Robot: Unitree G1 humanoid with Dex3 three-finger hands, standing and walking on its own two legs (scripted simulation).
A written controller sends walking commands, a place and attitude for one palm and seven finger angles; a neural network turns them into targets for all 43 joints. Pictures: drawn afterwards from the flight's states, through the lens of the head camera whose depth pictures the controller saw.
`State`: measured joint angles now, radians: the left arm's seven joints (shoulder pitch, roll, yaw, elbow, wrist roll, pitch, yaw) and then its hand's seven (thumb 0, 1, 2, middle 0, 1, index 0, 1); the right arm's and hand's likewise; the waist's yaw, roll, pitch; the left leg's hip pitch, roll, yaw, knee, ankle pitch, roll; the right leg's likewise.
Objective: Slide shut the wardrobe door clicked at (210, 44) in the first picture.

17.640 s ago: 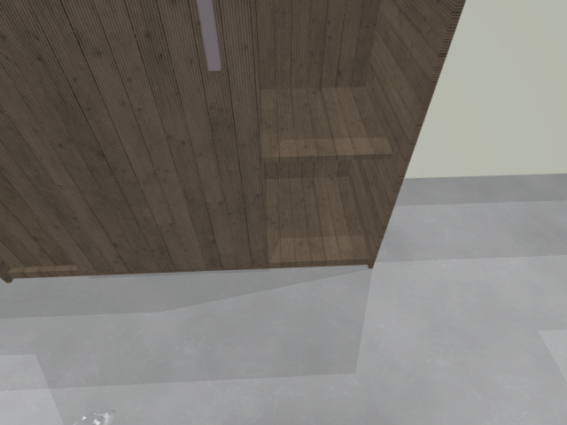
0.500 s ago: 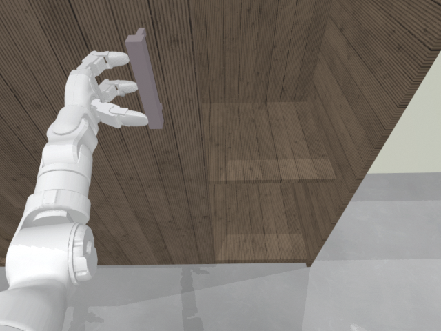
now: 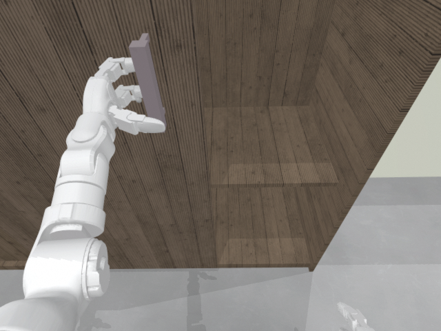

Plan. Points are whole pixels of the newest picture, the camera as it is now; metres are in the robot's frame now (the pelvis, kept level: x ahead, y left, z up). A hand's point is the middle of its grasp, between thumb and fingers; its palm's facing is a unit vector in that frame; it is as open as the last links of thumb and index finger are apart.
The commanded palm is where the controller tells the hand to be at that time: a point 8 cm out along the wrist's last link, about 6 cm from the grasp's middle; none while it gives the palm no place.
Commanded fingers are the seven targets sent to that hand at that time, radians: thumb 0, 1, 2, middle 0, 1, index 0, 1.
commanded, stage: slide the fingers in behind the handle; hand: left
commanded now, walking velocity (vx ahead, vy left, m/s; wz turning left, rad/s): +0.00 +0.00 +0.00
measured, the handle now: (152, 85) +0.49 +0.14 +0.22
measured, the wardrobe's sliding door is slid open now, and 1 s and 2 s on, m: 0.42 0.42 0.42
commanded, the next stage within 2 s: grip the handle and tug to test in 1.14 s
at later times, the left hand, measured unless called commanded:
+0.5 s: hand (158, 100) +0.43 +0.12 +0.22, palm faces +0.05 -1.00 +0.01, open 14.1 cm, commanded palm +0.40 +0.17 +0.22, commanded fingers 0.00 -0.50 0.30 -0.30 -1.20 -0.30 -1.20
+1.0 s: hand (159, 101) +0.43 +0.11 +0.22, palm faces +0.05 -1.00 +0.00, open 14.4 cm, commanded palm +0.40 +0.16 +0.22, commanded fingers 0.00 -0.50 0.30 -0.30 -1.20 -0.30 -1.20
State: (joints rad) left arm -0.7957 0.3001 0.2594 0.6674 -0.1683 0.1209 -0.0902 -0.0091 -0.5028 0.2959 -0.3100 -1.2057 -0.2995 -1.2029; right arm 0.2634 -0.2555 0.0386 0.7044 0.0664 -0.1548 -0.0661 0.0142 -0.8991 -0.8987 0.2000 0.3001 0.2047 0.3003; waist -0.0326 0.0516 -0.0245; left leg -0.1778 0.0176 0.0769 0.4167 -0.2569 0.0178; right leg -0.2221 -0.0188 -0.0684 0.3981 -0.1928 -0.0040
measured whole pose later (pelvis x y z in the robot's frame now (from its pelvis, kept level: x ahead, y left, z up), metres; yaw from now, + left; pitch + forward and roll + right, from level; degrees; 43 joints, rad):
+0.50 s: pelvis +0.00 -0.01 +0.00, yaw +0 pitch +0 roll +0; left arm -0.79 0.24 0.21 0.62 -0.16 0.18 -0.02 -0.01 -0.50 0.30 -0.29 -1.20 -0.28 -1.20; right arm 0.24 -0.25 0.04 0.70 0.06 -0.11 -0.06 0.01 -0.90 -0.90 0.20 0.30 0.20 0.30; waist -0.03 0.06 -0.03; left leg -0.15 0.03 0.07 0.40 -0.24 0.00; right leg -0.20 -0.01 -0.08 0.39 -0.19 -0.02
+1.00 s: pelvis +0.00 -0.01 +0.00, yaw +0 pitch +0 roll +0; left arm -0.75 0.23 0.20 0.55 -0.17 0.20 0.00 -0.01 -0.50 0.30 -0.25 -1.20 -0.23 -1.16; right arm 0.25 -0.26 0.03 0.71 0.06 -0.11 -0.05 0.02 -0.90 -0.90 0.20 0.30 0.20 0.30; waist -0.03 0.06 -0.03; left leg -0.14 0.03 0.08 0.39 -0.25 0.01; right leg -0.19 -0.01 -0.07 0.38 -0.19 -0.02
